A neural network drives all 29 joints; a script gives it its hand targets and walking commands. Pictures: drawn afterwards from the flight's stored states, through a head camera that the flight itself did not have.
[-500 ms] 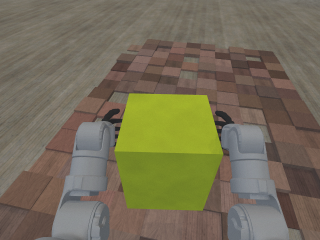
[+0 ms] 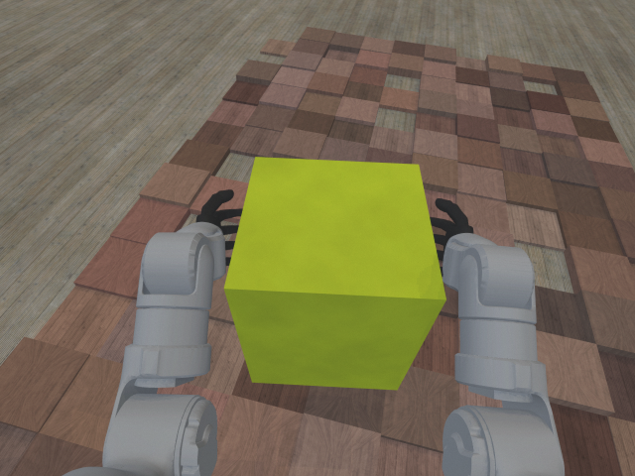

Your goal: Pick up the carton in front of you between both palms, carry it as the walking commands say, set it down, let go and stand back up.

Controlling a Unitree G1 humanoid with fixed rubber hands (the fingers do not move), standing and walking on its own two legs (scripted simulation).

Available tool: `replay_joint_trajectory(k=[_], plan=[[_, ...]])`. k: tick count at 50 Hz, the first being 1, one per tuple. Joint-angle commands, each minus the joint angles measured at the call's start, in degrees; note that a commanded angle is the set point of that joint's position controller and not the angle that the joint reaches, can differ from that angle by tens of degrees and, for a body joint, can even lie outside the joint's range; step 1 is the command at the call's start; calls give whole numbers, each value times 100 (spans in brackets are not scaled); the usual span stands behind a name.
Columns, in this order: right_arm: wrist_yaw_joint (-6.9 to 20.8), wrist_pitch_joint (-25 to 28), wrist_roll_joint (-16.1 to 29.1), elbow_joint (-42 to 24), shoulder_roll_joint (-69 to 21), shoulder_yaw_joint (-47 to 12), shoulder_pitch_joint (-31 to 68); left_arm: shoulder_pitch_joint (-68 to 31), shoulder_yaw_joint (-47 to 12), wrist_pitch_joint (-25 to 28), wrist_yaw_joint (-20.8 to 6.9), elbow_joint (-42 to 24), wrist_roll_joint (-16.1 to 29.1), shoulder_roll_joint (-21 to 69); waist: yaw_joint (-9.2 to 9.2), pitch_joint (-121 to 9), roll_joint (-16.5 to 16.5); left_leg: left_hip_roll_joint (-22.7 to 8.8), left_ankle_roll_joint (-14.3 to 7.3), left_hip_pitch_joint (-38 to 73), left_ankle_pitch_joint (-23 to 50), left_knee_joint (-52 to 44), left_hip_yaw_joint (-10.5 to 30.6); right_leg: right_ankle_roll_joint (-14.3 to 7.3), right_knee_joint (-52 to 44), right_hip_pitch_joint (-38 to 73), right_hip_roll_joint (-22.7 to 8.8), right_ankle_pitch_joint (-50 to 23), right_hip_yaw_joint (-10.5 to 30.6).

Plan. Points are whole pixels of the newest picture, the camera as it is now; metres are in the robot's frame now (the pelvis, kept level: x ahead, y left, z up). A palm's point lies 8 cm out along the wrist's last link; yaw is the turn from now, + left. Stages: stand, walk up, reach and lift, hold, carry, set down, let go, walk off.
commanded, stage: carry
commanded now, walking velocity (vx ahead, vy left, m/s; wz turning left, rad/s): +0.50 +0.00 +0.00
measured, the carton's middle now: (330, 280) +0.36 +0.01 +0.05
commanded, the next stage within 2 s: none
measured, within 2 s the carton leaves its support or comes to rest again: neither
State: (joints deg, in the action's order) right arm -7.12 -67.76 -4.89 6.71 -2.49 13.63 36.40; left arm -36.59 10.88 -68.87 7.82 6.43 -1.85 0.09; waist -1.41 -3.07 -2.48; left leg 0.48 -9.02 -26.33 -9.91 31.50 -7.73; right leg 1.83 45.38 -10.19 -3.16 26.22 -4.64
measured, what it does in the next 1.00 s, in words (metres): walks ahead: right foot, then left foot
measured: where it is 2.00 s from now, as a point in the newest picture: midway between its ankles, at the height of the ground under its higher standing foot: (305, 210)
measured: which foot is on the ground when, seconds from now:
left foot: down 0.00-0.38, up 0.40-0.80, down 0.82-1.00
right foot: up 0.00-0.38, down 0.40-0.86, up 0.88-1.00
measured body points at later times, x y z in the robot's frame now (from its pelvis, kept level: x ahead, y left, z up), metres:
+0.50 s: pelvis +0.32 +0.01 +0.00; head +0.34 +0.01 +0.45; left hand +0.67 +0.17 +0.09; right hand +0.69 -0.14 +0.09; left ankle +0.18 +0.10 -0.64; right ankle +0.39 -0.06 -0.73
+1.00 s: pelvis +0.68 +0.09 +0.01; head +0.69 +0.11 +0.46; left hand +0.97 +0.23 +0.07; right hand +0.96 -0.07 +0.08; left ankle +0.69 +0.15 -0.74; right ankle +0.59 -0.04 -0.65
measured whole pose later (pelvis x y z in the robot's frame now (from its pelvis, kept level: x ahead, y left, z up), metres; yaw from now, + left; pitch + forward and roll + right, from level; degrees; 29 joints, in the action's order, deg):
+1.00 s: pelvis +0.68 +0.09 +0.01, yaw -1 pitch +5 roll -2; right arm -5.5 -67.4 -5.9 -15.3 -8.0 8.4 11.2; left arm -11.3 7.1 -68.5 5.4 -16.2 -6.2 8.0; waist 0.9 -4.6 -0.3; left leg -1.4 -4.6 -16.8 -10.2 21.4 -10.9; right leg 0.7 62.9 -27.2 -3.2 20.5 -4.1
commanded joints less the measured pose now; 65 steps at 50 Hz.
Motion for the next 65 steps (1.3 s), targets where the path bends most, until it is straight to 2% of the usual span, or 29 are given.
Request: replay_joint_trajectory(k=[1, 3, 6, 11, 15, 17, 18, 19, 20, 21, 22, 23, 24, 25, 30, 33, 38, 41, 42, 43, 44, 45, 46, 47, 51, 56, 61, 64, 65], plan=[[1379, 52, 2197, -296, -5790, -3537, 3549, -4195, -3814, 98, -1504, -481, 2340, 6506, 471, -2534, 1702, -1985, -553, 4469, -11, -1003, 3676, -253, 2779, -3291, 335, 479, 466], [1408, 84, 2508, -872, -5994, -3823, 4185, -4249, -3811, 147, -1434, -553, 2350, 6579, 464, -2201, 631, -1736, -356, 3846, 736, -952, 2913, -347, 2495, -3461, 10, -147, 559], [1407, 77, 2865, -1388, -6086, -4064, 4507, -3964, -3712, 164, -1238, -773, 2181, 6451, 438, -2431, 856, -1487, -335, 3530, 1330, -1004, 2074, -246, 1907, -3222, -34, -628, 443], [1521, -31, 2902, -1127, -5930, -4092, 3993, -3341, -3557, 111, -1053, -708, 1667, 5997, 565, -2184, 831, -1183, -438, 3519, 1697, -1101, 1532, -120, 592, -3523, 37, -1145, 114], [1650, 43, 2848, -656, -5997, -4120, 3954, -3315, -3521, 135, -1132, -531, 1502, 5877, 594, -1736, 851, -848, -123, 2886, 2469, -1109, 836, -275, -1417, -2251, 372, -2548, -400], [1660, 93, 2821, -507, -6039, -4096, 3912, -3394, -3519, 135, -1188, -475, 1547, 5860, 438, -1830, 1011, -882, 117, 2741, 3267, -753, 609, -427, -1814, -1209, 453, -2938, -560], [1657, 104, 2807, -426, -6051, -4086, 3857, -3358, -3506, 136, -1217, -396, 1559, 5869, 210, -2059, 944, -809, 325, 2554, 3738, -45, 294, -497, -2029, -352, 528, -3064, -691], [1650, 117, 2779, -347, -6057, -4072, 3809, -3234, -3455, 137, -1254, -299, 1576, 5862, -20, -2358, 691, -634, 505, 2002, 3456, 842, 72, -516, -2148, 812, 530, -2889, -751], [1639, 141, 2731, -290, -5996, -4038, 3890, -3075, -3403, 142, -1316, -185, 1612, 5886, -287, -2519, 171, -412, 579, 716, 1567, 1997, 260, -596, -1916, 2076, -264, -2832, 247], [1630, 104, 2684, -175, -6243, -3981, 3803, -3189, -3348, 191, -1337, -80, 1599, 5758, -74, -3022, -1320, 395, 755, -1092, -1692, 3757, 460, -1647, -2036, 3454, -1856, -2894, 3082], [1601, 112, 2643, -230, -6150, -3924, 3765, -3059, -3431, 219, -1381, 10, 1740, 6027, -76, -2966, -1146, 199, 596, -1589, -1800, 4455, 925, -1881, -2387, 3218, -1881, -1918, 3526], [1572, 136, 2680, -389, -6273, -3988, 3985, -3299, -3544, 283, -1422, -247, 1882, 6228, -122, -2657, -819, -43, 567, -1702, -1527, 4369, 1045, -1791, -2532, 2714, -1696, -2119, 3119], [1535, 171, 2677, -518, -6366, -4005, 4116, -3660, -3673, 316, -1447, -532, 2055, 6386, -97, -2498, -201, -228, 617, -1614, -1241, 3992, 1025, -1639, -2582, 2325, -1585, -2468, 2654], [1480, 199, 2649, -627, -6395, -3999, 4078, -3923, -3815, 336, -1465, -784, 2232, 6548, -42, -2348, -3, -365, 694, -1438, -1083, 3537, 956, -1515, -2729, 1899, -1499, -2605, 2314], [1250, 215, 2274, -817, -6269, -3974, 3095, -3539, -4052, 310, -1530, -1173, 2500, 6672, -29, -2261, -271, -406, 908, -924, -649, 1506, 528, -1338, -2966, 1505, -1171, -3182, 1188], [1245, 201, 2085, -978, -6209, -4068, 2551, -3025, -4121, 271, -1598, -1275, 2415, 6615, -120, -2148, -445, -372, 910, -1064, 461, 698, 332, -1156, -2799, 1900, -967, -4061, 747], [1379, 40, 1947, -1606, -5998, -4247, 1807, -1928, -4207, 159, -1635, -1573, 2057, 6429, -88, -1620, -476, -275, 841, -483, 1386, -710, 79, -756, -2696, 1918, -796, -4299, 266], [1527, -78, 1934, -1752, -5909, -4329, 1094, -1190, -4268, 71, -1638, -1798, 1819, 6260, 125, -1903, -236, -20, 791, 1819, 1487, -1245, -471, -346, -1444, 1152, -569, -4699, -343], [1578, -106, 1921, -1794, -5830, -4321, 835, -1012, -4281, 36, -1652, -1912, 1747, 6140, 240, -2301, 116, -591, 712, 3100, 1120, -855, 141, -183, -340, 200, -420, -3385, -472], [1603, -81, 1794, -1765, -5619, -4300, 750, -1134, -4398, -49, -1673, -2106, 1840, 6288, 288, -3055, 1625, -2165, -183, 4950, 1234, -685, 2503, 69, 1449, -1677, 28, -1802, -311], [1615, -69, 1849, -1803, -5796, -4337, 479, -969, -4413, -70, -1710, -2216, 1825, 6208, 264, -2782, 2014, -2397, -486, 5000, 1146, -1401, 3572, 100, 2369, -2897, 498, 187, -46], [1632, -57, 1928, -2133, -5855, -4406, 487, -906, -4496, -35, -1727, -2289, 1839, 6306, 268, -2505, 1575, -2313, -401, 4796, 1377, -1396, 3160, -28, 2742, -3312, 197, 165, 308], [1648, -50, 2021, -2375, -6062, -4532, 525, -779, -4494, 16, -1726, -2441, 1835, 6300, 271, -2445, 935, -2205, -204, 4473, 1647, -1370, 2731, -122, 2617, -3261, -37, -127, 411], [1670, -21, 2119, -2591, -6216, -4596, 527, -641, -4542, 55, -1705, -2618, 1818, 6302, 258, -2194, 578, -2124, -29, 3908, 1903, -1496, 2311, -161, 2244, -3050, -236, -457, 412], [1761, -27, 2283, -2812, -6038, -4748, 7, 149, -4642, 141, -1596, -2706, 1682, 6343, 206, -1988, 929, -1781, 150, 3263, 1353, -1949, 1304, -74, 1233, -2738, -267, -931, 125], [1896, -11, 2306, -2767, -5712, -4823, -422, 593, -4662, 190, -1551, -2666, 1491, 6179, 220, -1279, 973, -1426, 245, 3307, 2056, -2167, 527, 58, -107, -3061, -244, -2024, -319], [1748, -9, 2328, -2851, -5013, -4803, 341, -453, -4709, 75, -1529, -2921, 1756, 5523, 307, -579, 1054, -1257, 142, 3026, 2522, -1980, 194, -276, -881, -2825, 17, -2573, -717], [1574, -132, 2349, -2881, -4524, -4692, 1055, -1097, -4554, -70, -1456, -2833, 1873, 5003, 237, -719, 1196, -1283, 261, 3105, 4155, -1342, -13, -542, -1248, -1894, 297, -2421, -865], [1515, -191, 2369, -2820, -4354, -4631, 1342, -1243, -4428, -121, -1417, -2687, 1875, 4819, 109, -1019, 1268, -1216, 352, 3065, 4681, -737, -168, -580, -1246, -1198, 515, -2262, -1045]])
